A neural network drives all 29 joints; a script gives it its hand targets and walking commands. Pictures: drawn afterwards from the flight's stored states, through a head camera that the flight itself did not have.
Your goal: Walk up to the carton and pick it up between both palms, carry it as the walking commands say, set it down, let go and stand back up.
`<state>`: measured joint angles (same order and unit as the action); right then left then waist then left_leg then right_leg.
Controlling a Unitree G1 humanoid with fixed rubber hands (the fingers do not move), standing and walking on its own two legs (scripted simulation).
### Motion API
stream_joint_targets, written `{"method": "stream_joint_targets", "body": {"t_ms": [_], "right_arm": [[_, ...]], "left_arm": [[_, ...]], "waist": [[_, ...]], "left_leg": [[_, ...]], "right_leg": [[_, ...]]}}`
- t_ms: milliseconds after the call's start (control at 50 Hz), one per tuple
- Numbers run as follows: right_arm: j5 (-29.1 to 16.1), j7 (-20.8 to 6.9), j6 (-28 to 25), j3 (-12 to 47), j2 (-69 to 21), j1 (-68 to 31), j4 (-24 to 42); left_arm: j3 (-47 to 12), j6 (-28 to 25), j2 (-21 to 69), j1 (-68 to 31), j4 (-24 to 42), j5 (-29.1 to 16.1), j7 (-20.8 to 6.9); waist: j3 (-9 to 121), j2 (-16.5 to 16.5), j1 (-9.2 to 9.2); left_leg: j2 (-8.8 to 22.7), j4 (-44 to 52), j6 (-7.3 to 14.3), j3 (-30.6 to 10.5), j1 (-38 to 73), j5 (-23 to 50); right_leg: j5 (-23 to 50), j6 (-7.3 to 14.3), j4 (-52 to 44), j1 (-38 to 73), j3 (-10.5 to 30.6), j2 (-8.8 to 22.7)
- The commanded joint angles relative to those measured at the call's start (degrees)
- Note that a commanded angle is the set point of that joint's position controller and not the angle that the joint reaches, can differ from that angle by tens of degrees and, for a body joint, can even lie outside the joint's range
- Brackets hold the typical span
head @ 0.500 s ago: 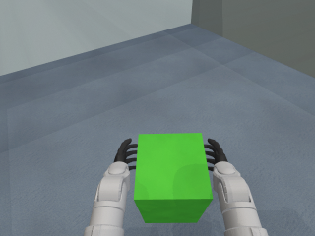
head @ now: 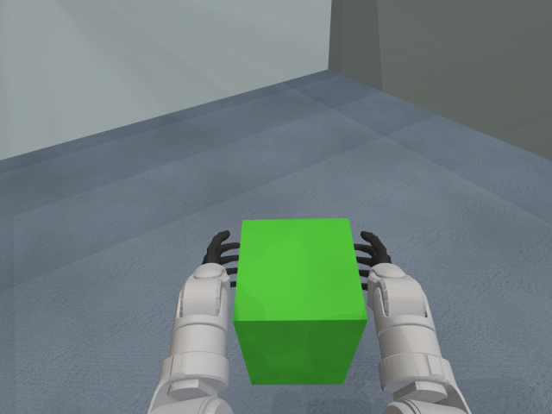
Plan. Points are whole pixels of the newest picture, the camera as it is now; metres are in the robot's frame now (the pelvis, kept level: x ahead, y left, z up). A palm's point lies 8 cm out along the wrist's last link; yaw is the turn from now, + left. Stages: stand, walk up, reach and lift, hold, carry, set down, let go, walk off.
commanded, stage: hold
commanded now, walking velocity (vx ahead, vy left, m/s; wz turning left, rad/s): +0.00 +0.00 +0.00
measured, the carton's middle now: (296, 308) +0.31 +0.00 -0.02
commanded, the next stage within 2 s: set down in 0.02 s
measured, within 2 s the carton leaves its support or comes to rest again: neither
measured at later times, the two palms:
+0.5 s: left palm (212, 291) +0.32 +0.14 +0.01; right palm (364, 295) +0.32 -0.11 +0.00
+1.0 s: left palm (225, 320) +0.33 +0.14 -0.10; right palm (358, 321) +0.33 -0.12 -0.11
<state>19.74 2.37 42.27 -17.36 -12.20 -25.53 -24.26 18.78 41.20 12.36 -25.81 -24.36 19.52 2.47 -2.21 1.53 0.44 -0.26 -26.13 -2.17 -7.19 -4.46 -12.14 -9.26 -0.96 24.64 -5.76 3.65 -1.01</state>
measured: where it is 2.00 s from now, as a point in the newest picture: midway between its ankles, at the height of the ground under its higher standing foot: outside the picture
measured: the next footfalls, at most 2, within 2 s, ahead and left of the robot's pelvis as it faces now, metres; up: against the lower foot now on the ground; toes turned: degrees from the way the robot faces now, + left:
none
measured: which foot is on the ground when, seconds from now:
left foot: down 0.00-1.00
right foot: down 0.00-1.00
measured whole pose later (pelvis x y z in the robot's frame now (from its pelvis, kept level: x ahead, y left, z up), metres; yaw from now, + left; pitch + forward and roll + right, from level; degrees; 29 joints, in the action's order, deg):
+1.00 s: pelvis -0.02 +0.00 -0.05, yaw -2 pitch +16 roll +0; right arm 18.1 3.5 10.9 -21.4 -10.7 -29.7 -35.4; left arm 26.2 11.3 13.7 -30.5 -32.6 20.5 2.5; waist -0.7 0.1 -3.2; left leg -2.2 -50.6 -2.9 -6.6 -48.8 -18.3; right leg -14.7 -2.0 49.3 -50.9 7.5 -4.0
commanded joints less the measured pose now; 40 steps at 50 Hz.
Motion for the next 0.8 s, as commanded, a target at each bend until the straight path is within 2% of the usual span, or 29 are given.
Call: {"method": "stream_joint_targets", "body": {"t_ms": [0, 20, 40, 80, 120, 140, 160, 180, 220, 240, 280, 300, 320, 380, 400, 420, 440, 460, 500, 520, 540, 600, 640, 660, 680, 720, 740, 760, 780], "right_arm": [[-16.5, -14.3, -1.5, 28.2, -60.1, -28.6, -1.6], [-17.0, -13.9, -2.8, 32.6, -63.5, -29.4, -0.2], [-17.2, -13.7, -2.7, 32.9, -64.1, -28.1, 1.4], [-16.6, -13.2, -4.1, 31.8, -63.7, -29.2, 1.6], [-14.9, -12.7, -4.2, 29.0, -60.7, -22.2, 0.2], [-13.9, -12.9, -4.4, 27.2, -59.7, -22.7, -2.0], [-13.3, -12.9, -5.1, 27.1, -58.9, -21.3, -2.3], [-13.0, -12.9, -5.8, 27.2, -59.0, -23.6, -1.0], [-11.5, -12.4, -7.2, 25.6, -58.7, -19.9, -3.2], [-11.9, -12.4, -8.0, 26.3, -58.1, -22.1, -1.1], [-12.4, -12.4, -9.6, 25.8, -57.1, -23.4, -0.8], [-11.1, -12.2, -10.8, 25.6, -57.3, -23.0, -1.2], [-10.6, -12.3, -11.2, 23.7, -57.0, -22.3, -4.2], [-10.4, -12.6, -14.3, 23.6, -57.3, -22.9, -6.6], [-9.6, -12.9, -14.9, 21.7, -56.3, -24.1, -8.9], [-9.1, -12.4, -15.6, 21.1, -56.5, -25.2, -9.2], [-8.8, -12.5, -16.7, 21.5, -55.0, -25.4, -8.5], [-9.0, -12.3, -17.8, 21.1, -54.3, -28.8, -7.7], [-8.7, -11.8, -19.7, 22.6, -55.1, -29.6, -8.1], [-7.5, -11.7, -20.1, 20.6, -53.0, -28.4, -8.9], [-7.2, -11.2, -20.5, 20.2, -54.1, -29.2, -10.1], [-7.1, -10.9, -22.2, 20.3, -52.1, -29.0, -11.5], [-5.8, -10.7, -23.4, 18.9, -52.5, -27.1, -13.6], [-6.9, -10.5, -24.7, 21.7, -53.3, -31.2, -10.8], [-6.7, -10.1, -26.0, 20.8, -52.1, -30.4, -9.5], [-6.2, -9.9, -28.1, 21.5, -51.9, -28.6, -10.3], [-5.5, -9.6, -29.1, 21.3, -50.5, -28.3, -12.0], [-6.1, -9.5, -29.5, 21.9, -51.2, -29.2, -12.2], [-5.5, -9.2, -30.4, 23.1, -51.4, -30.7, -11.9]], "left_arm": [[-29.7, -1.4, 55.2, -29.5, 1.2, -15.4, -14.8], [-30.2, -2.1, 57.9, -26.7, -1.0, -14.7, -14.3], [-31.1, -2.3, 57.1, -26.1, 0.5, -15.0, -14.1], [-29.6, -3.0, 57.2, -24.4, -1.6, -14.1, -14.2], [-30.6, -2.9, 58.4, -20.5, -2.0, -14.1, -14.3], [-28.3, -3.1, 57.4, -21.0, -3.1, -13.1, -13.8], [-28.6, -3.9, 56.7, -22.5, -1.4, -14.2, -13.9], [-27.6, -4.5, 56.9, -21.6, -2.1, -13.0, -14.0], [-28.2, -5.7, 58.1, -21.7, -1.7, -13.5, -13.8], [-26.8, -6.5, 56.6, -20.4, -2.5, -12.0, -13.5], [-26.7, -7.8, 57.8, -19.6, -4.5, -12.6, -13.3], [-26.6, -8.9, 57.3, -20.3, -4.9, -11.7, -13.2], [-25.9, -9.5, 57.7, -21.1, -6.3, -11.5, -12.8], [-24.1, -12.2, 58.8, -20.6, -7.1, -8.9, -11.9], [-23.6, -12.9, 57.8, -22.2, -9.1, -8.0, -11.6], [-21.8, -13.3, 58.9, -22.0, -11.3, -8.1, -11.5], [-22.5, -14.1, 59.9, -22.8, -10.3, -7.8, -11.2], [-21.7, -15.1, 60.3, -22.5, -12.4, -7.7, -11.4], [-22.1, -17.2, 58.8, -24.4, -11.1, -6.7, -11.2], [-20.8, -17.3, 58.2, -23.4, -13.5, -5.7, -11.0], [-20.9, -18.1, 57.6, -25.6, -13.3, -6.4, -11.2], [-20.5, -19.8, 55.9, -23.7, -13.8, -4.7, -10.8], [-20.2, -21.1, 56.1, -25.9, -14.3, -4.9, -10.8], [-20.1, -22.5, 55.2, -25.6, -13.7, -4.1, -10.6], [-19.7, -23.5, 54.4, -23.3, -15.4, -3.7, -10.7], [-21.2, -25.8, 54.8, -22.2, -14.8, -3.3, -10.3], [-21.5, -26.7, 54.0, -23.9, -13.5, -3.8, -9.9], [-20.2, -27.2, 53.4, -24.2, -15.5, -3.3, -9.9], [-19.4, -28.1, 52.9, -24.4, -14.9, -2.4, -9.7]], "waist": [[11.4, 0.2, -1.1], [16.7, -0.5, -3.65], [17.5, -2.4, -4.09], [19.0, -1.8, -3.93], [15.8, -0.4, -0.74], [14.2, 0.5, -2.15], [16.5, -1.5, -0.59], [14.6, -1.4, -2.09], [17.7, -1.3, -0.44], [17.3, -0.5, -2.43], [18.4, -2.3, -2.26], [18.2, -1.1, -1.83], [17.5, -2.5, -0.35], [18.6, 1.6, -3.6], [18.0, 2.0, -3.53], [18.0, -1.0, -2.63], [17.4, 2.1, -3.05], [19.0, -1.0, -3.06], [19.8, -1.0, -3.63], [19.6, 0.1, -2.39], [20.2, -2.7, -1.39], [19.8, -0.4, -2.77], [19.7, -1.2, -1.12], [24.1, -1.4, -4.76], [22.9, -2.6, -2.33], [29.0, -2.9, -2.46], [28.6, -1.7, -2.57], [27.1, -3.6, -2.89], [29.6, -2.5, -4.8]], "left_leg": [[-5.6, 6.9, 1.7, 5.2, -4.3, -1.7], [-5.1, 6.0, 3.1, 4.2, -1.1, 2.7], [-5.1, 5.8, 3.0, 3.8, -1.6, 5.2], [-5.4, 5.6, 3.6, 3.8, -0.7, 5.6], [-4.9, 5.9, 2.9, 3.1, -0.9, 7.0], [-4.9, 5.9, 2.9, 3.3, -2.0, 5.7], [-4.9, 5.3, 2.9, 2.7, -1.5, 5.8], [-4.9, 5.5, 2.5, 3.4, -3.6, 5.1], [-5.0, 4.4, 2.6, 2.2, -4.0, 7.6], [-5.0, 3.8, 2.6, 2.6, -3.2, 9.5], [-4.9, 3.6, 2.6, 2.2, -4.0, 8.4], [-5.2, 2.9, 2.4, 2.5, -5.1, 9.6], [-4.8, 2.5, 2.7, 1.8, -6.0, 7.8], [-5.2, 1.3, 2.5, 2.8, -6.8, 7.0], [-5.2, 0.9, 2.0, 2.9, -9.7, 3.2], [-5.0, 0.7, 2.9, 2.2, -10.4, 2.4], [-5.6, 0.3, 2.2, 2.5, -10.9, 4.6], [-5.5, -0.7, 2.7, 2.4, -9.7, 4.8], [-5.5, -2.4, 2.8, 2.9, -13.4, 4.3], [-5.5, -2.0, 2.5, 2.7, -13.6, 4.0], [-5.5, -2.6, 3.0, 2.9, -13.9, 1.4], [-5.8, -4.1, 2.8, 3.2, -17.3, 2.1], [-6.6, -4.9, 2.9, 3.5, -18.8, 1.3], [-6.8, -6.0, 2.9, 4.2, -19.4, 2.7], [-6.8, -6.8, 3.4, 3.6, -21.6, 5.0], [-6.9, -9.7, 2.8, 3.6, -20.6, 9.2], [-7.1, -9.9, 1.9, 4.3, -23.8, 7.7], [-7.3, -10.0, 2.6, 4.0, -24.7, 4.5], [-7.5, -11.9, 1.9, 4.8, -27.2, 4.4]], "right_leg": [[-2.7, 0.1, -5.6, 5.4, -1.0, -3.4], [-0.4, 0.4, -5.2, 6.9, 0.2, -4.0], [3.0, 0.1, -5.0, 7.8, 1.0, -3.9], [3.5, -0.1, -4.7, 6.9, 0.9, -3.8], [5.2, 0.6, -4.3, 5.4, 0.0, -4.5], [3.5, 1.0, -4.5, 4.1, 0.8, -4.0], [3.9, 1.0, -4.0, 4.1, 0.7, -4.6], [3.5, 0.8, -3.8, 4.7, 0.2, -4.6], [6.4, 1.2, -2.5, 5.2, 0.7, -4.7], [7.1, 1.0, -2.1, 3.6, 0.4, -4.5], [5.8, 0.9, -1.2, 2.5, -0.4, -5.2], [7.3, 0.9, -0.9, 2.8, 0.2, -5.1], [5.1, 0.9, 0.0, 0.2, -0.3, -5.2], [2.2, 1.7, 1.7, -2.4, -0.3, -5.5], [0.0, 1.7, 2.4, -3.0, 0.1, -5.4], [-0.6, 1.8, 2.6, -2.8, 0.2, -5.8], [0.2, 2.0, 4.1, -5.0, -1.1, -6.0], [-0.7, 1.7, 4.1, -5.7, -0.7, -6.3], [0.4, 1.5, 5.2, -5.9, -0.1, -6.0], [0.2, 1.8, 5.8, -6.3, -0.3, -6.2], [-2.6, 1.3, 6.1, -7.9, -0.7, -6.3], [-1.2, 1.5, 7.8, -10.3, -0.5, -6.7], [-1.5, 1.8, 7.7, -11.5, -0.1, -6.5], [-0.8, 1.3, 9.2, -10.6, -0.1, -6.8], [2.3, 0.9, 9.0, -11.3, 0.4, -6.5], [5.0, 0.6, 12.1, -15.3, -0.4, -7.2], [3.9, 0.8, 12.3, -15.7, -0.2, -7.2], [0.6, 0.5, 12.4, -18.2, -0.3, -7.2], [0.9, 0.8, 14.1, -17.6, 0.4, -7.4]]}}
